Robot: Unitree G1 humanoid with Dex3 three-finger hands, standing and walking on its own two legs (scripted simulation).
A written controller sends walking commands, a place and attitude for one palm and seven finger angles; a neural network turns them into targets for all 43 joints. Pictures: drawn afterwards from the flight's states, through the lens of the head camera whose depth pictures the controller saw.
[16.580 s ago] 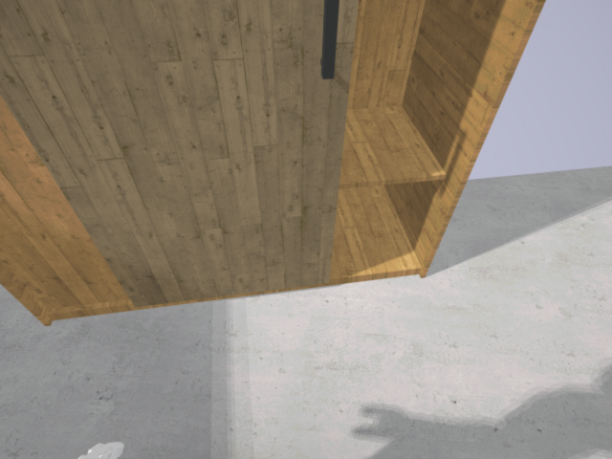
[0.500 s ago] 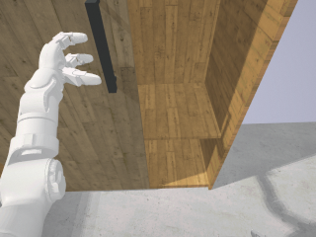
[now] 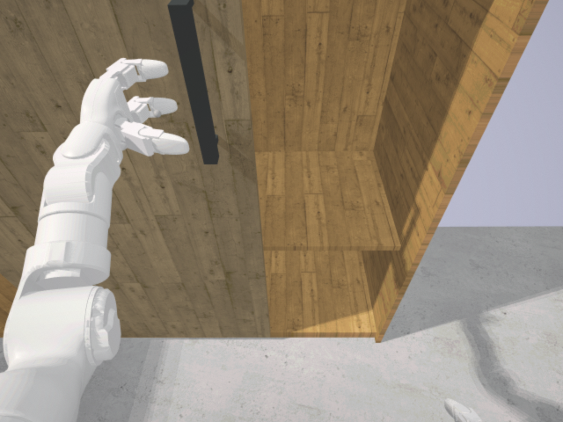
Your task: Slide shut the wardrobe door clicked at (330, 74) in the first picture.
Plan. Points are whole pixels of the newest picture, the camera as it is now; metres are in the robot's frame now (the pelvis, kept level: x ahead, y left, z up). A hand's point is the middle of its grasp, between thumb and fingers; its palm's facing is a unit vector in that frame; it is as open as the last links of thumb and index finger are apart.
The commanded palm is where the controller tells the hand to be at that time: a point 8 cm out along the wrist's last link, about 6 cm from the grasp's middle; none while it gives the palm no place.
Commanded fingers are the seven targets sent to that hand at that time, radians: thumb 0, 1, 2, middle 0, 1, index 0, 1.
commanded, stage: feel for the door with the fingertips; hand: left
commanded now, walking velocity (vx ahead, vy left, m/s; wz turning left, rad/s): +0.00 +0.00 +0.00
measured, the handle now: (200, 88) +0.52 +0.14 +0.24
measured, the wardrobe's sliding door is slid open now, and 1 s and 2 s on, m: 0.38 0.38 0.38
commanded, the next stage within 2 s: slide the fingers in behind the handle in 0.70 s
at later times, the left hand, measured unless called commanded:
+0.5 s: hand (173, 106) +0.46 +0.16 +0.24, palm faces +0.06 -1.00 +0.00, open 14.0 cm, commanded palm +0.44 +0.22 +0.24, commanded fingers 0.00 -0.50 0.30 -0.30 -1.20 -0.30 -1.20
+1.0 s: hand (170, 102) +0.48 +0.17 +0.24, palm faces +0.04 -1.00 +0.01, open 13.7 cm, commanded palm +0.45 +0.22 +0.24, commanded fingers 0.00 -0.50 0.30 -0.30 -1.20 -0.30 -1.20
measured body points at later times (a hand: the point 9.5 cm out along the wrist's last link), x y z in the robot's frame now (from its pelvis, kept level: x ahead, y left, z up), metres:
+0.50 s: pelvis -0.01 +0.00 +0.00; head -0.01 -0.01 +0.45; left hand +0.45 +0.21 +0.25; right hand +0.09 -0.26 -0.12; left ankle +0.04 +0.13 -0.74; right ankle -0.05 -0.11 -0.74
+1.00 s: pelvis -0.01 +0.01 +0.00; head +0.01 +0.01 +0.45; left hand +0.47 +0.22 +0.24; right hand +0.05 -0.26 -0.12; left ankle +0.04 +0.13 -0.74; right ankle -0.05 -0.11 -0.74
